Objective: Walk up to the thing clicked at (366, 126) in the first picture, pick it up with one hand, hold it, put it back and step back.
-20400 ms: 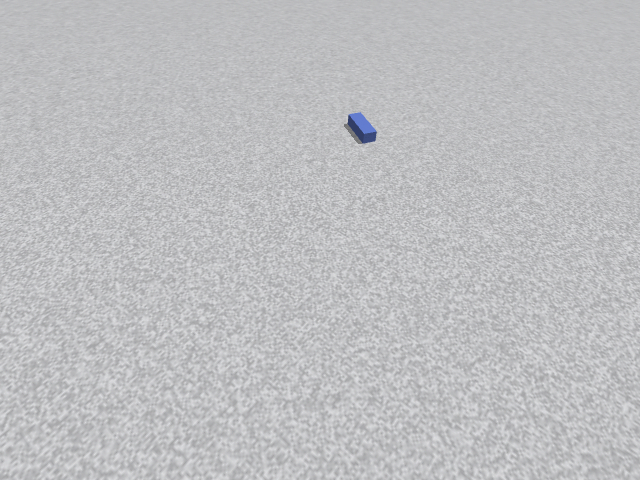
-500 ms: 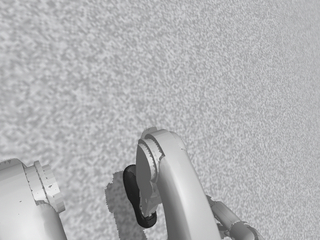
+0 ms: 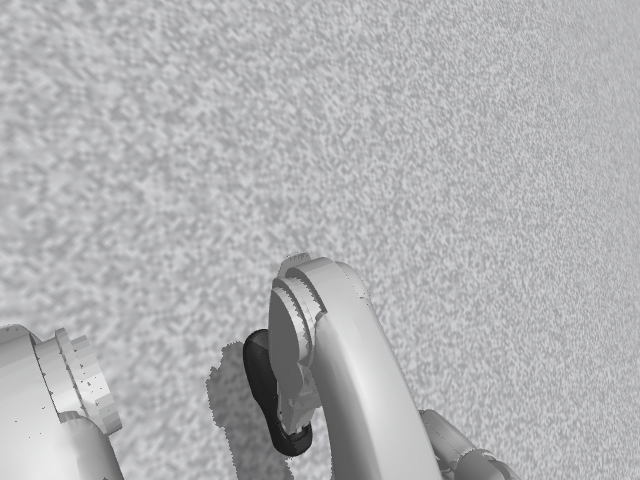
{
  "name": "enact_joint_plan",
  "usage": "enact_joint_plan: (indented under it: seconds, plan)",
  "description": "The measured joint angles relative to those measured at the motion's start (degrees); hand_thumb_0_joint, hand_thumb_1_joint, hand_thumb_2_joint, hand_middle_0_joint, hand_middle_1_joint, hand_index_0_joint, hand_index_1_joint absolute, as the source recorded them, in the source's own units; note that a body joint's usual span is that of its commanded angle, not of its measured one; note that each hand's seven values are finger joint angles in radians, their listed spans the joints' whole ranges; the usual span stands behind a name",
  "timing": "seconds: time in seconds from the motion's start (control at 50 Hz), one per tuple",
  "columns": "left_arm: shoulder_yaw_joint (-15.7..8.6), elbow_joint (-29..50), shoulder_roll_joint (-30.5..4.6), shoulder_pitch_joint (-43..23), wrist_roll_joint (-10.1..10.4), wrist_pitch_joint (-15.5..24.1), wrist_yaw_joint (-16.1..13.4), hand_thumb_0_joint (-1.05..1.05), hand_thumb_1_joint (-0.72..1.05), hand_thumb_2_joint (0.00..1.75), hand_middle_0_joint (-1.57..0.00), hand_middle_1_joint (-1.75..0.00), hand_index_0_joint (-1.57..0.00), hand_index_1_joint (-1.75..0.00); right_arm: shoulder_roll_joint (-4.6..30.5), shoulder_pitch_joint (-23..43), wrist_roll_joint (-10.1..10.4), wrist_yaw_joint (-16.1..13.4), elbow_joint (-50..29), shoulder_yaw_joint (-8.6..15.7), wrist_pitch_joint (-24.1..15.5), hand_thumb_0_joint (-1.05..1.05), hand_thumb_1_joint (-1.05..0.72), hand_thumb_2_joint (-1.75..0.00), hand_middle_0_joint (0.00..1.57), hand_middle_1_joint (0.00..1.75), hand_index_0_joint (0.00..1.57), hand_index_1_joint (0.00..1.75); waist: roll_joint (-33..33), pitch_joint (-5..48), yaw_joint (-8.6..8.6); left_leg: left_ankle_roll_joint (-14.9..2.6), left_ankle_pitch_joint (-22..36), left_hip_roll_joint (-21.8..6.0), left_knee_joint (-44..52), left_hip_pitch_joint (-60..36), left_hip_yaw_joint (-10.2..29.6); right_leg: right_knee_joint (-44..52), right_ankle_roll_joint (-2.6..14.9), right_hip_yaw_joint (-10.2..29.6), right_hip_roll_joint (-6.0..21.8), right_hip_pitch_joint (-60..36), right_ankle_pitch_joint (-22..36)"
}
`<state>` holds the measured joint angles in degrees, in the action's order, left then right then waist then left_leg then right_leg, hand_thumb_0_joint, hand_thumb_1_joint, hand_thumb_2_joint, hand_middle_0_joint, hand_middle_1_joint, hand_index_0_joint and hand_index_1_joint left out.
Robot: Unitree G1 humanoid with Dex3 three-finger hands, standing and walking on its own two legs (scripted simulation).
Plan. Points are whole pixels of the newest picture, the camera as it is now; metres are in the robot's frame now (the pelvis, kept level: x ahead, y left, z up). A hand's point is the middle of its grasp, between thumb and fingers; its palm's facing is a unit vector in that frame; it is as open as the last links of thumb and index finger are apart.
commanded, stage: rest palm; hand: left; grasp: from above
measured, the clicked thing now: out of the picture +0.42 +0.42 -0.27
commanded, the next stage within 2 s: close in 0.02 s
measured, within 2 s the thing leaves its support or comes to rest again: neither
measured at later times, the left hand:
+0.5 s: hand out of the picture +0.40 +0.41 -0.24, palm faces -0.43 -0.20 -0.88, open 13.6 cm
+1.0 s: hand out of the picture +0.40 +0.41 -0.24, palm faces -0.43 -0.21 -0.88, open 12.9 cm
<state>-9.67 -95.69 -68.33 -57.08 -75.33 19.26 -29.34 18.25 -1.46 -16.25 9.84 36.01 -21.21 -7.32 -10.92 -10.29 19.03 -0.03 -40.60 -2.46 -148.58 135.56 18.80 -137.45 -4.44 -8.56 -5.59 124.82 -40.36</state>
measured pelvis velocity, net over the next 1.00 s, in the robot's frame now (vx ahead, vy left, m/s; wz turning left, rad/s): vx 0.00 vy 0.00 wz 0.00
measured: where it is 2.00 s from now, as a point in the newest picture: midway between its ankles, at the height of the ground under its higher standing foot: (199, 455)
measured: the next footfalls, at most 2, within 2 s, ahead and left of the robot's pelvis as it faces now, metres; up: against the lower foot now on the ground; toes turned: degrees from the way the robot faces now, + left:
none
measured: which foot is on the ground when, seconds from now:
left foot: down 0.00-1.00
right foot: down 0.00-1.00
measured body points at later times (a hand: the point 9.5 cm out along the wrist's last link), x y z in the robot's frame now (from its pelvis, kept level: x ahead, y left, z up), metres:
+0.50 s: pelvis +0.00 +0.00 +0.00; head +0.25 +0.17 +0.33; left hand +0.42 +0.42 -0.19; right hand +0.11 -0.25 -0.05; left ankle +0.06 +0.13 -0.26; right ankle +0.12 -0.14 -0.26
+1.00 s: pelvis +0.00 +0.00 +0.00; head +0.26 +0.17 +0.32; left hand +0.42 +0.42 -0.19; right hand +0.11 -0.24 -0.06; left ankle +0.06 +0.13 -0.26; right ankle +0.12 -0.14 -0.26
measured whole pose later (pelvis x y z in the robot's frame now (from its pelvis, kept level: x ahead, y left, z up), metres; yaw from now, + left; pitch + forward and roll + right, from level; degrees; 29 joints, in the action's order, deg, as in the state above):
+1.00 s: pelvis +0.00 +0.00 +0.00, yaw +0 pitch +24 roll -17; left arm -9.6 -94.9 -69.3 -57.1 -74.5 20.0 -28.5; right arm 18.8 -0.5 -16.5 9.4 35.3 -22.2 -6.9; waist -11.3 -11.1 18.8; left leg -0.2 -40.4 -2.8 -148.6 135.5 18.8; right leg -137.3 -4.4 -8.8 -5.3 124.9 -39.8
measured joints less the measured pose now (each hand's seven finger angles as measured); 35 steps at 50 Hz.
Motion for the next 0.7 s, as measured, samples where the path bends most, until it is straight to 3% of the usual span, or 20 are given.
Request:
enact_joint_plan:
  seconds: [0.2,0.34,0.52,0.7]
  plan:
    - [-1.0,0.7,0.4,1.1,0.2,0.6,-0.1,0.00,-0.50,1.01,-0.08,-1.04,-0.09,-1.05,0.0,0.8,-0.2,0.4,-0.2,0.2,0.0,0.00,-0.90,-0.90,0.20,0.30,0.20,0.30,-0.1,-0.1,-0.33,0.11,0.1,0.0,0.0,-0.1,0.1,0.0,0.07,-0.2,0.1,0.0,0.2]
    - [-0.4,0.2,0.0,0.6,-0.4,0.7,-0.4,0.00,-0.46,0.96,-0.09,-1.05,-0.10,-1.05,0.3,1.1,-0.3,0.1,-0.1,0.1,0.2,0.00,-0.90,-0.89,0.20,0.30,0.20,0.30,0.0,0.2,-0.43,-0.02,0.4,0.0,-0.1,0.0,0.0,-0.1,-0.02,-0.1,0.1,0.1,0.4]
    - [0.7,-0.6,-0.6,-0.5,0.2,0.5,0.1,0.00,-0.42,0.93,-0.09,-1.07,-0.12,-1.05,0.7,0.9,0.0,-0.3,-0.2,-0.4,0.2,0.00,-0.89,-0.89,0.20,0.30,0.20,0.30,-0.1,-0.1,-0.18,-0.17,0.5,-0.2,-0.1,0.1,-0.1,-0.1,0.21,-0.1,0.1,0.1,0.6]
    - [0.0,0.6,-1.0,-0.3,-0.2,0.9,0.5,0.00,-0.39,0.91,-0.11,-1.05,-0.14,-1.04,0.7,0.6,-0.1,-0.4,-0.6,-0.7,0.4,0.00,-0.89,-0.89,0.20,0.30,0.20,0.30,-0.3,-0.5,-0.13,-0.05,0.3,-0.2,-0.1,0.0,-0.1,-0.1,0.29,-0.1,0.3,0.1,0.5]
